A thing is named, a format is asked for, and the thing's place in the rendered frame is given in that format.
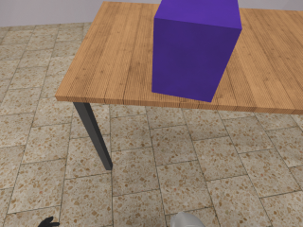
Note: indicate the right robot thigh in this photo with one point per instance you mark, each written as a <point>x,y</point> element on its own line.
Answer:
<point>185,220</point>

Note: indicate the left robot hand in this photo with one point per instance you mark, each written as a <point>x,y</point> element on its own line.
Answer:
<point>47,223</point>

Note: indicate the table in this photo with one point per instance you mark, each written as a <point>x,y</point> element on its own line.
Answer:
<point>114,66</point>

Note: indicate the carton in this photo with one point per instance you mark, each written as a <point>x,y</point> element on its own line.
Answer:
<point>193,41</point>

